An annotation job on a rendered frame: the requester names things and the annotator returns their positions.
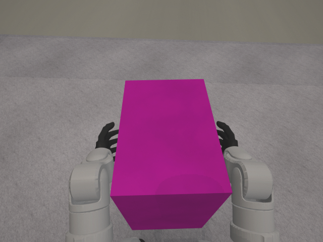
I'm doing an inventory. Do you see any right robot forearm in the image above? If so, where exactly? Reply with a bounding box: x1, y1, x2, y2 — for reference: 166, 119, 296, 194
223, 146, 280, 242

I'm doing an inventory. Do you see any left robot forearm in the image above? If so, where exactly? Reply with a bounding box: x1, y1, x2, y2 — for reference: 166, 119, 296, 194
65, 148, 114, 242

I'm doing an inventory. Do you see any robot left hand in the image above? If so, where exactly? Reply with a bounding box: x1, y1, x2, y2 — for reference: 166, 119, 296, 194
95, 122, 119, 161

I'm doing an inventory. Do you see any robot right hand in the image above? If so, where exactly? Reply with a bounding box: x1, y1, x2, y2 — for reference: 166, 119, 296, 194
217, 121, 238, 153

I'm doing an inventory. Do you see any carton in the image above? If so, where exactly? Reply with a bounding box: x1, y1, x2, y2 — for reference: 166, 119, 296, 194
110, 79, 233, 230

